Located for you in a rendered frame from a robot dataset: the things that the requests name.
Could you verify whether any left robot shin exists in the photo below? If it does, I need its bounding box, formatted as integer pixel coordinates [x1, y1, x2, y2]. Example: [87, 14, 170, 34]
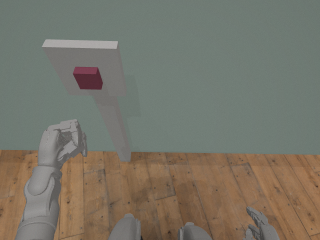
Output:
[124, 213, 134, 218]

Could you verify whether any left robot thigh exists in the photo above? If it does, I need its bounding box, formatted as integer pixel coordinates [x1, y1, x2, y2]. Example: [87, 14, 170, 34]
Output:
[107, 217, 141, 240]

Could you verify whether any right robot hand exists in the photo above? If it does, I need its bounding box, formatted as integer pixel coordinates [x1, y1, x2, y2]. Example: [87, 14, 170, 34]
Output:
[242, 206, 280, 240]

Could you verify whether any panel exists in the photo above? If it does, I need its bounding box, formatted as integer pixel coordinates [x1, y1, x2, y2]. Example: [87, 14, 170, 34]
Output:
[42, 39, 131, 162]

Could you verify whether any left robot forearm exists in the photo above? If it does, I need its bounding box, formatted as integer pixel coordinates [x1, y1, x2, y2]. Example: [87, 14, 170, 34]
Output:
[14, 165, 63, 240]

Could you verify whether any button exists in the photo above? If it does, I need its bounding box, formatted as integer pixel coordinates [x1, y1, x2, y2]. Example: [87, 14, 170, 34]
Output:
[73, 66, 103, 90]

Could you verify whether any left robot hand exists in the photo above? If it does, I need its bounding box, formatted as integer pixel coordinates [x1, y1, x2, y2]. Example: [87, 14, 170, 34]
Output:
[37, 119, 88, 170]

